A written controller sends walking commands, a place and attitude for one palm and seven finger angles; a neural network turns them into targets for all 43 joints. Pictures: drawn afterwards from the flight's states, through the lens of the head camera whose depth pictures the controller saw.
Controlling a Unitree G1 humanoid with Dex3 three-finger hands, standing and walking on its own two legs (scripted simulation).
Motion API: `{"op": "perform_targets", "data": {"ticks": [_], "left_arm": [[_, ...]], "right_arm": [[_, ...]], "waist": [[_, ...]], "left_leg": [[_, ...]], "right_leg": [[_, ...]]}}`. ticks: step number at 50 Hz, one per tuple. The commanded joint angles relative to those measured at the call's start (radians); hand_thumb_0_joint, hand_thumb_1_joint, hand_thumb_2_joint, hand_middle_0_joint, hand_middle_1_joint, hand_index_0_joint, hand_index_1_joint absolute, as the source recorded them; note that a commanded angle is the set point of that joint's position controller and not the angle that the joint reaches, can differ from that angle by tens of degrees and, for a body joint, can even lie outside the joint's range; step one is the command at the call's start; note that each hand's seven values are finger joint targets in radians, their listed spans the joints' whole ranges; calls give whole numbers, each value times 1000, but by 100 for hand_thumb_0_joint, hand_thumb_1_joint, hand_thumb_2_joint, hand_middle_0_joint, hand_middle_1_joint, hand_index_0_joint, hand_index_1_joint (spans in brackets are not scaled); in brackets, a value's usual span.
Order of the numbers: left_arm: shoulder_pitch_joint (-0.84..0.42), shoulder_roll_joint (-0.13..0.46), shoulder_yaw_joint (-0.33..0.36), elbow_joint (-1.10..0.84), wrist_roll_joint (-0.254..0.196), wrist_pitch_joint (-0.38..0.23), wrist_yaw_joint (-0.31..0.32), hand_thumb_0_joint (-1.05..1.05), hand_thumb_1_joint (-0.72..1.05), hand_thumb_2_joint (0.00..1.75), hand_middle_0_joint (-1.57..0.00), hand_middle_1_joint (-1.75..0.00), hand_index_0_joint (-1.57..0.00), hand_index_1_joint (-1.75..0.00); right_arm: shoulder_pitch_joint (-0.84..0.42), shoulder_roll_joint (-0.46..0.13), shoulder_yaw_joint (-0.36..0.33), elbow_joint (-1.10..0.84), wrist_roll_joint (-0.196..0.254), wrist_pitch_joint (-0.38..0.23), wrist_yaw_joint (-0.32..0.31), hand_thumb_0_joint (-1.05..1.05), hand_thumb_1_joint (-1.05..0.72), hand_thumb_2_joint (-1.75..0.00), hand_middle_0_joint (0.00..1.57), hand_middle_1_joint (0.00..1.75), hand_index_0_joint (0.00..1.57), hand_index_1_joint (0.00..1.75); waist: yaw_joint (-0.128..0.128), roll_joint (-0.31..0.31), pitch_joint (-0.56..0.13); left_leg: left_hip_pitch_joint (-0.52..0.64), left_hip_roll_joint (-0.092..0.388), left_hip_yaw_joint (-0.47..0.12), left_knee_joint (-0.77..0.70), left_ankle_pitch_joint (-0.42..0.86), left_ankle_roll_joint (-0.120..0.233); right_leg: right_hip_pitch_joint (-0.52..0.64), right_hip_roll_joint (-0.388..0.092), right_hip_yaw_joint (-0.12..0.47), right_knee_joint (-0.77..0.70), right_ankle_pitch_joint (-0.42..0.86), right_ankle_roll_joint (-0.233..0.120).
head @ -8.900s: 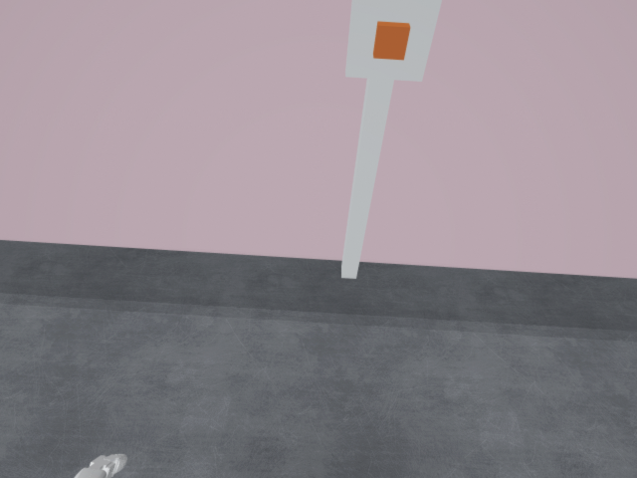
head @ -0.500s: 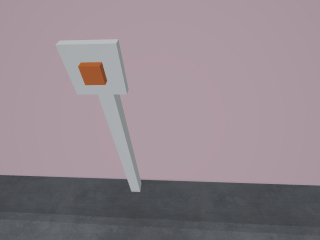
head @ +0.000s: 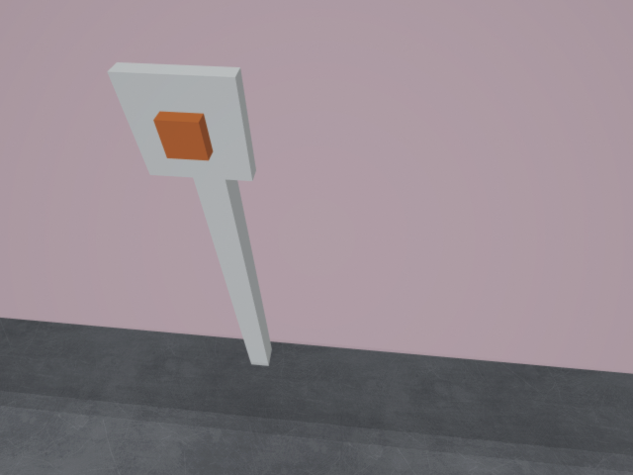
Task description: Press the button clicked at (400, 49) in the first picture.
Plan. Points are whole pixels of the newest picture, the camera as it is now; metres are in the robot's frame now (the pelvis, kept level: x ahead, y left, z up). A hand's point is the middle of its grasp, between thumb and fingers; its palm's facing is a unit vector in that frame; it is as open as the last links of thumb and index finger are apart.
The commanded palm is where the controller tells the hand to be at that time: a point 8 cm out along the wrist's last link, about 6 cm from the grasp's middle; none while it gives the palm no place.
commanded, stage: look again from close up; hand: left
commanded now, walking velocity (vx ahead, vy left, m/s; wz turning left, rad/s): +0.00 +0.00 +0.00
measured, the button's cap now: (185, 135) +0.54 +0.24 +0.15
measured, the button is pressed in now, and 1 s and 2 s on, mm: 0 0 0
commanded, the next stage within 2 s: raise the hand and make a fist in 0.44 s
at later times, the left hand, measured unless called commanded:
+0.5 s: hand out of the picture +0.05 +0.18 -0.17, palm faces +0.02 -0.98 -0.21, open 7.4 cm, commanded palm none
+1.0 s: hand (160, 470) +0.14 +0.20 -0.04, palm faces +0.06 -1.00 +0.02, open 5.1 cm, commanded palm +0.14 +0.25 -0.01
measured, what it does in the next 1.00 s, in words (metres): lowers itself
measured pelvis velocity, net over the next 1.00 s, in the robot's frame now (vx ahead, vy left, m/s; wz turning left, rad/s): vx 0.00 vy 0.01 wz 0.04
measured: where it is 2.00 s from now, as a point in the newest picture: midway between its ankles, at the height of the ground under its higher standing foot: outside the picture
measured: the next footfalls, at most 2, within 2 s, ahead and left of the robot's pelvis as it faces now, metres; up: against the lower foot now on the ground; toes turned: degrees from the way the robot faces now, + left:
none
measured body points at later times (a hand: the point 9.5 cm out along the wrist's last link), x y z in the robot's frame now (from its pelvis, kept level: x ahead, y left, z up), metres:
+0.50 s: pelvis +0.03 +0.00 +0.00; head +0.05 +0.00 +0.45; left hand +0.05 +0.23 -0.15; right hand +0.03 -0.21 -0.17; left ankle +0.01 +0.14 -0.74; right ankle +0.01 -0.10 -0.74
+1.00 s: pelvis +0.00 +0.01 -0.05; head +0.02 +0.03 +0.39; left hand +0.13 +0.25 -0.03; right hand +0.25 -0.23 -0.06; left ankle +0.01 +0.14 -0.74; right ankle +0.01 -0.10 -0.74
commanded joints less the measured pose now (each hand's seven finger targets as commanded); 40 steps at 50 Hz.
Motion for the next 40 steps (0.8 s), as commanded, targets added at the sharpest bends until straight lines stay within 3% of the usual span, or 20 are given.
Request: {"op": "perform_targets", "data": {"ticks": [1,7,26,27,28,29,30,31,32,33,34,35,37,38,39,40], "left_arm": [[30,134,20,-30,-2,-24,11,0,90,90,-20,-30,-20,-30],[30,133,20,-23,-2,-22,14,0,90,90,-20,-30,-20,-30],[18,136,25,-24,-2,-17,20,0,90,90,-20,-30,-20,-30],[124,152,30,10,1,-34,62,0,90,90,-20,-30,-20,-30],[-645,393,136,-1565,-208,-264,43,0,90,90,-23,-33,-23,-33],[-169,333,176,-1275,-121,-205,78,0,90,90,-25,-36,-25,-36],[-127,234,113,-1187,-148,-158,128,0,90,90,-28,-39,-28,-39],[138,2,-20,-1009,-157,-62,118,0,90,90,-31,-42,-31,-42],[-11,17,-8,-1213,-196,-91,93,0,90,90,-34,-45,-34,-45],[-7,88,54,-1222,-182,-133,73,0,90,90,-36,-48,-36,-48],[44,71,57,-1164,-172,-176,49,0,90,90,-39,-51,-39,-51],[201,53,91,-1066,-181,-209,13,0,90,90,-42,-54,-42,-54],[380,3,96,-933,-206,-308,-94,0,90,90,-47,-60,-47,-60],[421,14,112,-933,-225,-369,-160,0,90,90,-50,-63,-50,-63],[449,39,138,-948,-238,-426,-226,0,90,90,-53,-66,-53,-66],[467,94,190,-920,-243,-464,-295,0,90,90,-56,-69,-56,-69]], "right_arm": [[57,-77,-10,-18,0,-14,-5,0,-90,-90,20,30,20,30],[53,-74,-8,-1,0,-14,-7,0,-90,-90,20,30,20,30],[66,-75,-7,24,-1,-17,-13,0,-90,-90,20,30,20,30],[-72,-113,-19,-54,12,-17,-2,0,-90,-90,20,30,20,30],[-27,-275,-37,-391,54,-181,-49,0,-90,-90,20,30,20,30],[-97,-163,-19,-328,34,-266,-93,0,-90,-90,20,30,20,30],[-105,-175,-29,-266,42,-288,-98,0,-90,-90,20,30,20,30],[-75,-131,-27,-273,61,-291,-84,0,-90,-90,20,30,20,30],[-107,-171,-35,-356,66,-308,-77,0,-90,-90,20,30,20,30],[-89,-194,-59,-369,49,-320,-78,0,-90,-90,20,30,20,30],[-90,-193,-65,-395,33,-330,-74,0,-90,-90,20,30,20,30],[-101,-188,-76,-430,30,-330,-62,0,-90,-90,20,30,20,30],[-130,-177,-84,-485,22,-316,-34,0,-90,-90,20,30,20,30],[-140,-182,-90,-511,24,-308,-19,0,-90,-90,20,30,20,30],[-153,-187,-99,-549,25,-303,-6,0,-90,-90,20,30,20,30],[-154,-193,-108,-578,32,-294,9,0,-90,-90,20,30,20,30]], "waist": [[-7,-2,34],[-1,-25,39],[2,-12,17],[56,-133,54],[-89,53,-463],[19,238,-452],[-12,212,-357],[-28,95,-218],[-34,48,-97],[-59,-21,-115],[-58,-91,-61],[-19,-138,-60],[34,-284,-29],[43,-309,-42],[60,-295,-91],[70,-238,-112]], "left_leg": [[3,50,-44,-82,66,52],[2,52,-41,-83,91,51],[47,62,-38,-73,195,57],[-60,64,6,163,147,22],[202,-45,17,0,285,74],[262,-24,50,-3,442,87],[162,-2,26,20,360,52],[96,5,5,14,345,58],[40,-3,-22,28,314,54],[25,-12,-11,68,270,57],[-44,-25,-15,103,229,58],[-104,-31,-12,131,210,53],[-260,-42,-6,192,133,32],[-314,-47,0,221,108,25],[-351,-58,11,254,98,19],[-361,-65,19,285,110,13]], "right_leg": [[-26,-102,111,-129,49,-25],[-5,-103,98,-114,100,-24],[34,-102,74,-69,210,-26],[39,-179,165,-125,654,24],[150,-98,84,-11,586,-3],[146,-33,28,44,411,-22],[65,-34,-37,16,250,-8],[-6,-33,-52,8,235,4],[-47,-42,-67,18,254,13],[-110,-35,-79,22,217,20],[-171,-28,-95,43,190,26],[-186,-24,-102,72,180,25],[-244,-17,-104,155,160,30],[-250,-18,-96,191,175,29],[-229,-27,-76,223,225,30],[-201,-39,-48,253,288,22]]}}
